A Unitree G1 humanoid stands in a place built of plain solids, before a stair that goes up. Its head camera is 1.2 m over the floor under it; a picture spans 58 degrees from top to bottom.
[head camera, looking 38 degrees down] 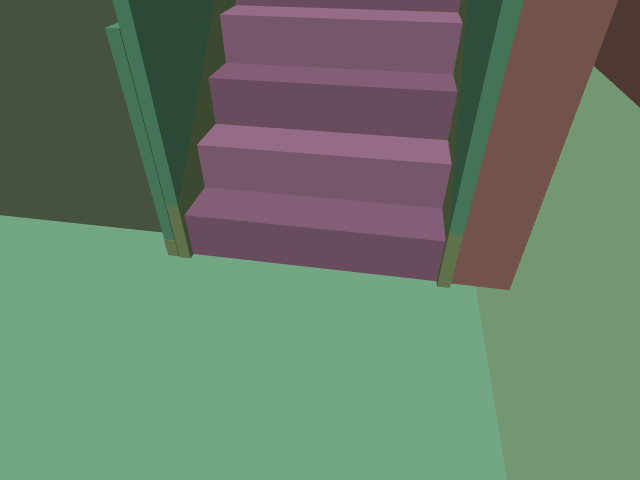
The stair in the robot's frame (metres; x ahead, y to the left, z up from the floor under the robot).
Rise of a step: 0.20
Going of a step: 0.22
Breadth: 1.03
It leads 10 degrees to the right of straight ahead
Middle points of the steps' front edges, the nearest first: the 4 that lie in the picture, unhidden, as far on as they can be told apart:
1.35 0.04 0.20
1.57 0.00 0.41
1.79 -0.03 0.61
2.00 -0.07 0.81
